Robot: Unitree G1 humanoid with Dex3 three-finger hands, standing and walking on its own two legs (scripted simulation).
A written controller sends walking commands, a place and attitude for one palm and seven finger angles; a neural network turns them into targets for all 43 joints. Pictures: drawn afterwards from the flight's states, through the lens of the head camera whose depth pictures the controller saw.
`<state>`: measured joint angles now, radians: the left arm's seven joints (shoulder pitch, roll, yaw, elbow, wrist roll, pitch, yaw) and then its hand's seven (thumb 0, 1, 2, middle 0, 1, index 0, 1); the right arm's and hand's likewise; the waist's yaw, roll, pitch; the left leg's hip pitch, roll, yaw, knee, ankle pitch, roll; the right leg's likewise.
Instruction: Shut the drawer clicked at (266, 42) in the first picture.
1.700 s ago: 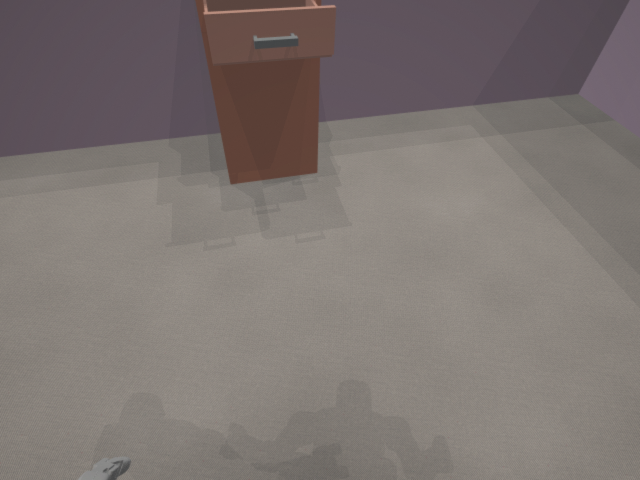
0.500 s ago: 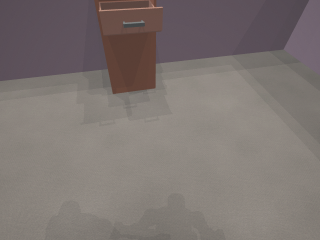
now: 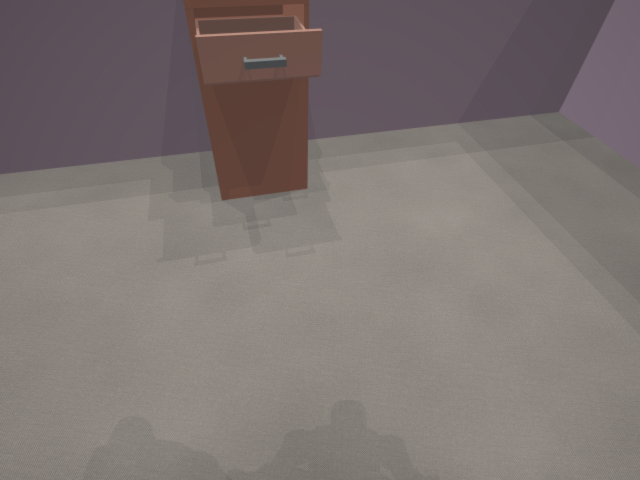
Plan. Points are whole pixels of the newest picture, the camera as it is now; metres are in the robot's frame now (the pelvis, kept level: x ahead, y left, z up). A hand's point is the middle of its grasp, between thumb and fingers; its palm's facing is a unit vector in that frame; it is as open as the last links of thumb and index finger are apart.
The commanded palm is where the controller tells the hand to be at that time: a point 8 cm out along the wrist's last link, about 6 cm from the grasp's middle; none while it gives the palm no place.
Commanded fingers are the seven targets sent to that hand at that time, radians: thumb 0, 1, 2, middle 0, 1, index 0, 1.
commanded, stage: walk to a spot facing it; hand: left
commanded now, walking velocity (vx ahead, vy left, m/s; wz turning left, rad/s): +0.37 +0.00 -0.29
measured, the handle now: (264, 60) +1.27 +0.26 +0.00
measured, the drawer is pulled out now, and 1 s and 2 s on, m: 0.28 0.28 0.28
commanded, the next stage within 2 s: turn to face it in 1.70 s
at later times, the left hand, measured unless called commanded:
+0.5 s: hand (252, 414) +0.27 +0.13 -0.19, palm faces -0.13 -0.97 -0.22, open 7.4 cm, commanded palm none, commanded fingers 0.00 0.90 0.90 -0.20 -0.30 -0.20 -0.30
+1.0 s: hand (258, 377) +0.34 +0.13 -0.19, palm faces -0.08 -0.99 -0.13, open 7.4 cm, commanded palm none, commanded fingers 0.00 0.90 0.90 -0.20 -0.30 -0.20 -0.30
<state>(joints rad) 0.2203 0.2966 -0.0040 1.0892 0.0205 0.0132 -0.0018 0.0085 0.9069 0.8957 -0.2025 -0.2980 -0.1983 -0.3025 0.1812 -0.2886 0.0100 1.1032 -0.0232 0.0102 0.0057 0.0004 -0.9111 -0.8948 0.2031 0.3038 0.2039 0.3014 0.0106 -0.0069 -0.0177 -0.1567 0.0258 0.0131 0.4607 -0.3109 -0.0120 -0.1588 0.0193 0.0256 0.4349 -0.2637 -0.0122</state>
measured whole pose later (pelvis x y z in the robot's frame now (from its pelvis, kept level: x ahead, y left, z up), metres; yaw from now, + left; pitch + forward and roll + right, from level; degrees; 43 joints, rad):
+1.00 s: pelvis +0.37 -0.04 -0.01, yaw -10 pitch -2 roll -1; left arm 0.40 0.16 0.06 1.14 0.03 -0.03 0.00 0.01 0.91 0.90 -0.20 -0.30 -0.20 -0.30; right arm 0.20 -0.13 -0.04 1.00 -0.03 -0.08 0.00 0.00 -0.92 -0.89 0.20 0.30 0.20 0.30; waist 0.02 -0.04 0.04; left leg -0.31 0.08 0.18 0.60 -0.27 0.04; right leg -0.29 -0.03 -0.06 1.05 -0.44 -0.03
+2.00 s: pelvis +0.74 -0.19 -0.02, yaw -3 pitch -1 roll +0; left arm 0.43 0.11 0.02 1.11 0.02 -0.03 0.02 0.01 0.91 0.90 -0.20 -0.30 -0.20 -0.30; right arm 0.12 -0.17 -0.04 0.97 -0.02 0.02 0.02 0.00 -0.92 -0.90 0.20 0.30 0.20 0.30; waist 0.03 -0.02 0.09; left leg -0.42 0.05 0.17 0.67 -0.20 0.02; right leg -0.04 -0.08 -0.36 0.57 -0.46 -0.01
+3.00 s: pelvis +0.78 -0.21 +0.00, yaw +19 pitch -1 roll +1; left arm 0.42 0.19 0.05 1.07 0.04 -0.03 0.01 0.01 0.91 0.90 -0.20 -0.30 -0.20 -0.30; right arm 0.15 -0.24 -0.06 1.00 -0.02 0.06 0.04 0.00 -0.92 -0.90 0.20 0.30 0.20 0.30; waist 0.08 0.00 0.03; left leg -0.36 0.06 0.05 0.81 -0.39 -0.04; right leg -0.13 -0.12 -0.19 0.39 -0.24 0.02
